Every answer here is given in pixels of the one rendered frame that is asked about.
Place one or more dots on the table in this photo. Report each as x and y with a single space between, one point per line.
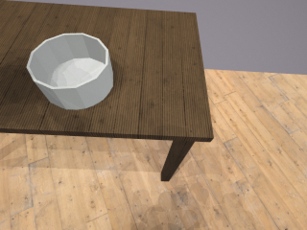
159 88

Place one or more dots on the pot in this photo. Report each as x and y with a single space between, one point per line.
73 71

